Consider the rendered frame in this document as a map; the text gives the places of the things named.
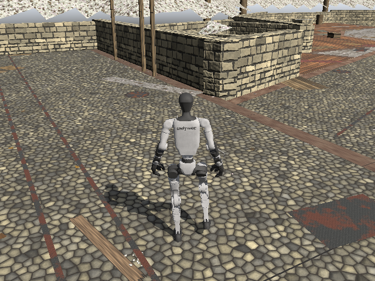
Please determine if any right robot hand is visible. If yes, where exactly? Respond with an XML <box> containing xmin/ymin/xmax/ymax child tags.
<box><xmin>210</xmin><ymin>164</ymin><xmax>224</xmax><ymax>177</ymax></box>

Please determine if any right robot forearm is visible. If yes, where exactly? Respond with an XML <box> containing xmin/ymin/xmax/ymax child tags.
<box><xmin>210</xmin><ymin>141</ymin><xmax>223</xmax><ymax>166</ymax></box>

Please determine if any robot torso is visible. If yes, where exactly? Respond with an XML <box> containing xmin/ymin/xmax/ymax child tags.
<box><xmin>173</xmin><ymin>116</ymin><xmax>200</xmax><ymax>176</ymax></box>

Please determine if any robot right foot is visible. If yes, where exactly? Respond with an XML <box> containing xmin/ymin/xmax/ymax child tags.
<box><xmin>203</xmin><ymin>219</ymin><xmax>211</xmax><ymax>229</ymax></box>

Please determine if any robot right upper arm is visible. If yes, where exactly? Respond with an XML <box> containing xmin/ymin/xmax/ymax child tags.
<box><xmin>199</xmin><ymin>118</ymin><xmax>215</xmax><ymax>150</ymax></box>

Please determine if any robot left upper arm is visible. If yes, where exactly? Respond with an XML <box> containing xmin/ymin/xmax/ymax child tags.
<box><xmin>158</xmin><ymin>118</ymin><xmax>174</xmax><ymax>151</ymax></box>

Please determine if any left robot hand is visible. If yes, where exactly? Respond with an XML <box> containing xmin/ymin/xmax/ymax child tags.
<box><xmin>151</xmin><ymin>163</ymin><xmax>165</xmax><ymax>176</ymax></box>

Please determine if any left robot forearm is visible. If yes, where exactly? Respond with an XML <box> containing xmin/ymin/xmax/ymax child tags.
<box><xmin>152</xmin><ymin>142</ymin><xmax>164</xmax><ymax>165</ymax></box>

